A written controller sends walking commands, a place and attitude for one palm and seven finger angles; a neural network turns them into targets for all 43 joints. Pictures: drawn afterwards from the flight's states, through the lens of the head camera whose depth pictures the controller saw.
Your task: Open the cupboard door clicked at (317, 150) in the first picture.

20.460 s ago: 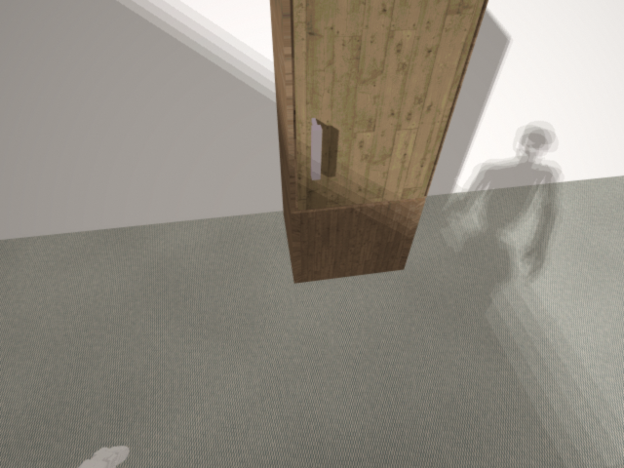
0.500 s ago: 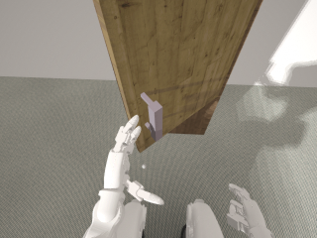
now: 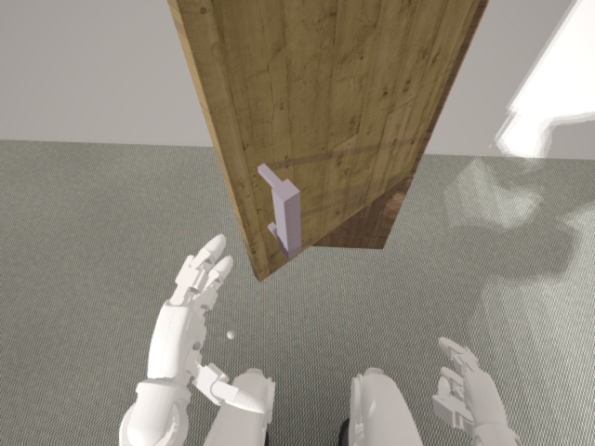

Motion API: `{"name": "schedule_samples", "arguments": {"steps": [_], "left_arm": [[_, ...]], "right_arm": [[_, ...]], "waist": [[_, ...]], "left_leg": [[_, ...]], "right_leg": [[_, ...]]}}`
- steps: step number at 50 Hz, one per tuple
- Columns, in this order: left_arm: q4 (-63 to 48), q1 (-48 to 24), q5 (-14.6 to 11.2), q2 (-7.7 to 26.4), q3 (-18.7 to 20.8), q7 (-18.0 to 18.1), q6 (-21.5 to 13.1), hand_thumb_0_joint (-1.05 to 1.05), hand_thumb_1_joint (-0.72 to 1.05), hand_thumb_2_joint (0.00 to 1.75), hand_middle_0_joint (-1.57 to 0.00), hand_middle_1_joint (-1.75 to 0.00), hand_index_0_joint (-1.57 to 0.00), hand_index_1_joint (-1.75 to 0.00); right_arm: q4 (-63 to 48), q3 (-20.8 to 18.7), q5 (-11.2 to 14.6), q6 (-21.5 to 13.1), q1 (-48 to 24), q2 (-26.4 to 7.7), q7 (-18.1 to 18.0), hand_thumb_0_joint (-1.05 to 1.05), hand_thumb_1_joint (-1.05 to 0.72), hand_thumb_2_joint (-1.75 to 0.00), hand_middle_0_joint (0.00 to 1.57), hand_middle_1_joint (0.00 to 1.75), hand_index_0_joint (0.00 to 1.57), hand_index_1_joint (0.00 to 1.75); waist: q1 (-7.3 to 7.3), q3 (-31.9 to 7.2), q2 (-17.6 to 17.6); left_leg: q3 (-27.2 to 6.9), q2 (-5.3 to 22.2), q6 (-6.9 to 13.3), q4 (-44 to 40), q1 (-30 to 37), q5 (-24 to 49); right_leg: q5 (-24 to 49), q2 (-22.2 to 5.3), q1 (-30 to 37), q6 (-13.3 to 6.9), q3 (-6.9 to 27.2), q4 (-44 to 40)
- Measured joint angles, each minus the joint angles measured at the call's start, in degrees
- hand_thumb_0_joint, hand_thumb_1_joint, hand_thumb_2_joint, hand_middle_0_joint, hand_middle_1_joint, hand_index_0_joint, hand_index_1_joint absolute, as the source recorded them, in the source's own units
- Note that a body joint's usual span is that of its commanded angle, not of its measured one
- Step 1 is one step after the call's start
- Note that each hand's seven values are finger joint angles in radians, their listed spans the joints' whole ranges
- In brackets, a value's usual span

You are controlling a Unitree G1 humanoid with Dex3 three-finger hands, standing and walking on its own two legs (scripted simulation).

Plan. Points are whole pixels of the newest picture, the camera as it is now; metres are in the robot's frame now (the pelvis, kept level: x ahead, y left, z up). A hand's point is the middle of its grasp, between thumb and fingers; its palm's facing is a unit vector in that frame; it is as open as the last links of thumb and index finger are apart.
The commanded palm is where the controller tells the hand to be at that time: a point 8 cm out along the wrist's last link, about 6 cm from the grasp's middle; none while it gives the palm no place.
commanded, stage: draw the hand back to the body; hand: left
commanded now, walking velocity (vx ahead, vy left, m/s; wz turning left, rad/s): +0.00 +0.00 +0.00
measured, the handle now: (279, 214) +0.41 +0.05 +0.05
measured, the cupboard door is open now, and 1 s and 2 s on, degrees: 41 41 41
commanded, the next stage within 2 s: step back with the hand held close in 1.54 s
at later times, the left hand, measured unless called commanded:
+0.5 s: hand (117, 314) +0.23 +0.17 +0.16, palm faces +0.01 -0.99 -0.12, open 16.1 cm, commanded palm +0.20 +0.22 +0.17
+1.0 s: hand out of the picture +0.24 +0.25 +0.28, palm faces +0.35 -0.84 -0.42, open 11.0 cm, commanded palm +0.20 +0.30 +0.29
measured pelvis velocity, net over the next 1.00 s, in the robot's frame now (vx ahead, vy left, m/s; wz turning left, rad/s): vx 0.05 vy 0.02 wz -0.02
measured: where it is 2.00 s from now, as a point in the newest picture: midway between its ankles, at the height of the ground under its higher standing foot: outside the picture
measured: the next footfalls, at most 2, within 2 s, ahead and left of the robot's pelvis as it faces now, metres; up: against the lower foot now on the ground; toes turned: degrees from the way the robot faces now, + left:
none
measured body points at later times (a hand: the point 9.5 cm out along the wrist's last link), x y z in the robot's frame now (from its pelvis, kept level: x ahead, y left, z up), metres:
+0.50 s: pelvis +0.02 +0.01 +0.07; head +0.06 +0.01 +0.52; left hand +0.22 +0.22 +0.17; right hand +0.20 -0.22 +0.01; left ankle +0.03 +0.14 -0.58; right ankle +0.05 -0.11 -0.59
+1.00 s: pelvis +0.05 +0.02 +0.14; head +0.03 +0.00 +0.59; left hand +0.22 +0.29 +0.30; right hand +0.23 -0.19 +0.06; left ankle +0.03 +0.14 -0.59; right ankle +0.05 -0.11 -0.59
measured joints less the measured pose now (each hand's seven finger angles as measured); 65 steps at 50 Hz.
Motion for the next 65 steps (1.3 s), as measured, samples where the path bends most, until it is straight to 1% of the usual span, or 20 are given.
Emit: {"name": "schedule_samples", "arguments": {"steps": [4, 9, 13, 16, 19, 24, 25, 27, 29, 32, 37, 40, 43, 51, 60, 62, 65], "left_arm": [[-5.4, 1.3, -0.4, 1.4, 0.9, 0.7, 2.1, -0.02, -0.5, 0.3, -0.15, -0.3, -0.15, -0.3], [-12.6, 5.3, -1.6, 3.1, 2.9, 0.7, 5.3, -0.02, -0.5, 0.3, -0.15, -0.3, -0.15, -0.3], [-14.0, 8.0, -2.4, 3.0, 3.3, -0.5, 8.6, -0.02, -0.5, 0.3, -0.15, -0.3, -0.15, -0.3], [-13.7, 9.4, -2.8, 3.4, 3.5, -1.3, 10.4, -0.02, -0.5, 0.3, -0.15, -0.3, -0.15, -0.3], [-14.0, 10.3, -3.4, 4.6, 4.8, -1.7, 10.8, -0.02, -0.5, 0.3, -0.15, -0.3, -0.15, -0.3], [-17.0, 12.2, -5.4, 6.7, 8.6, -2.2, 10.3, -0.02, -0.47, 0.31, -0.16, -0.3, -0.15, -0.3], [-18.0, 12.6, -3.8, 7.5, 8.9, -1.1, 11.3, -0.02, -0.45, 0.32, -0.16, -0.3, -0.15, -0.3], [-20.0, 13.8, -0.7, 9.4, 8.8, 2.2, 15.4, -0.02, -0.42, 0.33, -0.16, -0.3, -0.16, -0.3], [-21.4, 15.3, 1.3, 10.1, 8.5, 4.7, 19.0, -0.02, -0.37, 0.35, -0.16, -0.3, -0.16, -0.3], [-22.4, 17.2, 2.9, 10.6, 8.4, 7.1, 22.7, -0.02, -0.28, 0.39, -0.16, -0.3, -0.16, -0.3], [-22.1, 17.2, 3.4, 11.9, 10.4, 9.3, 25.6, -0.01, -0.13, 0.46, -0.17, -0.3, -0.17, -0.3], [-22.4, 16.1, 3.4, 12.5, 12.2, 10.2, 26.2, -0.01, -0.02, 0.5, -0.18, -0.3, -0.18, -0.3], [-23.4, 15.2, 3.2, 12.7, 14.1, 10.7, 25.9, -0.01, 0.08, 0.54, -0.18, -0.3, -0.18, -0.3], [-24.8, 13.3, 2.7, 13.7, 19.9, 10.4, 23.8, 0.0, 0.35, 0.66, -0.19, -0.3, -0.19, -0.3], [-25.1, 9.9, 2.0, 15.6, 27.2, 10.2, 21.4, 0.0, 0.66, 0.8, -0.2, -0.31, -0.2, -0.3], [-24.7, 9.2, 1.8, 15.3, 28.2, 10.2, 20.7, 0.0, 0.72, 0.82, -0.2, -0.3, -0.2, -0.3], [-23.3, 8.8, 1.6, 14.0, 28.1, 9.9, 20.4, 0.0, 0.79, 0.85, -0.2, -0.3, -0.2, -0.3]], "right_arm": [[-0.7, -0.1, 0.3, 0.2, 0.7, 0.3, -0.5, 0.01, -0.91, -0.9, 0.2, 0.3, 0.2, 0.3], [-1.9, 0.6, 1.4, 1.1, 2.7, 0.4, -1.1, 0.01, -0.91, -0.9, 0.2, 0.3, 0.2, 0.3], [-3.0, 1.7, 2.1, 1.1, 4.2, 0.2, -1.8, 0.01, -0.9, -0.9, 0.21, 0.3, 0.2, 0.3], [-4.0, 2.2, 2.2, 0.4, 5.1, -0.1, -2.5, 0.01, -0.9, -0.9, 0.21, 0.3, 0.21, 0.3], [-4.5, 2.3, 2.2, -0.3, 5.6, -0.2, -3.1, 0.01, -0.9, -0.9, 0.21, 0.3, 0.21, 0.3], [-4.5, 2.0, 2.6, -1.2, 6.3, -0.7, -3.5, 0.01, -0.9, -0.9, 0.21, 0.3, 0.21, 0.3], [-4.3, 1.9, 2.7, -1.0, 6.6, -0.6, -3.8, 0.01, -0.9, -0.9, 0.21, 0.3, 0.21, 0.3], [-4.0, 2.0, 2.7, -0.2, 6.9, -0.5, -4.6, 0.01, -0.9, -0.9, 0.21, 0.3, 0.2, 0.3], [-3.8, 2.2, 2.6, 0.3, 7.1, -0.5, -5.2, 0.01, -0.9, -0.9, 0.21, 0.3, 0.2, 0.3], [-3.4, 2.5, 2.4, 0.6, 7.1, -0.4, -5.8, 0.01, -0.9, -0.9, 0.21, 0.3, 0.2, 0.3], [-1.5, 3.5, 2.2, 0.1, 6.7, -0.2, -6.6, 0.01, -0.9, -0.9, 0.21, 0.3, 0.2, 0.3], [0.0, 4.1, 2.1, -1.1, 6.6, -0.3, -6.8, 0.01, -0.9, -0.9, 0.21, 0.3, 0.2, 0.3], [1.7, 4.3, 2.0, -2.4, 6.4, -0.3, -6.7, 0.01, -0.9, -0.9, 0.21, 0.3, 0.2, 0.3], [5.5, 4.1, 1.7, -4.5, 4.7, -0.2, -6.1, 0.01, -0.9, -0.9, 0.21, 0.3, 0.21, 0.3], [8.4, 3.1, 1.3, -5.7, 2.8, -0.5, -5.6, 0.01, -0.9, -0.9, 0.21, 0.3, 0.21, 0.3], [8.8, 2.8, 1.2, -5.7, 2.3, -0.6, -5.4, 0.01, -0.9, -0.9, 0.21, 0.3, 0.21, 0.3], [9.2, 2.4, 1.2, -5.3, 1.7, -0.7, -5.0, 0.01, -0.9, -0.9, 0.21, 0.3, 0.21, 0.3]], "waist": [[0.09, 0.5, 0.1], [0.35, 0.9, 1.3], [0.02, 0.7, 1.8], [-0.39, 0.8, 1.6], [-0.61, 1.2, 1.0], [-0.63, 1.9, 0.6], [-0.37, 1.9, 0.5], [-0.15, 1.9, 0.5], [-0.23, 1.9, 1.1], [-0.12, 2.4, 2.0], [0.56, 4.2, 2.5], [1.12, 5.2, 2.8], [1.59, 5.9, 3.0], [2.34, 7.7, 3.2], [3.38, 9.8, 3.1], [3.44, 10.3, 3.3], [3.36, 11.2, 3.3]], "left_leg": [[0.2, 0.1, 0.1, -0.5, 1.2, 0.1], [0.3, 0.1, 0.5, -5.1, 6.9, 1.6], [0.4, 0.1, 1.0, -9.9, 11.9, 3.3], [0.5, 0.1, 1.1, -12.7, 15.1, 4.1], [0.5, 0.4, 1.2, -14.7, 17.9, 4.6], [0.0, 0.8, 1.2, -17.7, 22.7, 4.9], [0.2, 0.8, 1.3, -18.7, 24.0, 5.1], [0.5, 0.6, 1.3, -21.5, 27.3, 5.8], [0.8, 0.5, 1.6, -24.5, 30.6, 6.7], [1.4, 0.5, 2.0, -28.7, 35.2, 8.1], [1.8, 0.4, 2.2, -34.2, 41.5, 10.0], [1.8, 0.4, 2.3, -36.9, 44.7, 11.0], [1.9, 0.3, 2.3, -39.7, 47.8, 12.0], [2.3, 0.4, 2.3, -46.9, 55.2, 14.9], [2.5, 0.9, 2.0, -53.0, 60.7, 17.8], [2.6, 0.9, 1.9, -53.9, 61.4, 18.3], [2.7, 1.0, 1.9, -55.2, 62.2, 19.1]], "right_leg": [[0.3, 0.2, 1.2, 0.2, 0.2, -0.7], [1.8, 0.2, 7.1, 0.7, 0.2, -5.5], [3.4, 0.2, 12.4, 1.1, 0.2, -10.5], [4.3, 0.2, 15.6, 1.2, 0.2, -13.4], [4.8, 0.5, 18.5, 1.2, 0.1, -15.5], [5.4, 0.9, 23.7, 1.2, -0.4, -19.1], [5.5, 0.9, 25.0, 1.3, -0.2, -20.1], [6.1, 0.8, 28.1, 1.6, 0.1, -22.5], [6.9, 0.7, 31.4, 1.8, 0.2, -25.4], [8.3, 0.7, 35.7, 2.1, 0.8, -29.4], [10.1, 0.7, 41.8, 2.3, 1.1, -34.7], [11.0, 0.6, 45.1, 2.4, 1.0, -37.4], [12.0, 0.6, 48.2, 2.5, 1.1, -40.0], [14.7, 0.8, 55.3, 2.5, 1.3, -46.8], [17.6, 1.3, 60.5, 2.2, 1.5, -52.6], [18.1, 1.4, 61.3, 2.1, 1.5, -53.6], [19.0, 1.5, 62.0, 2.1, 1.6, -54.9]]}}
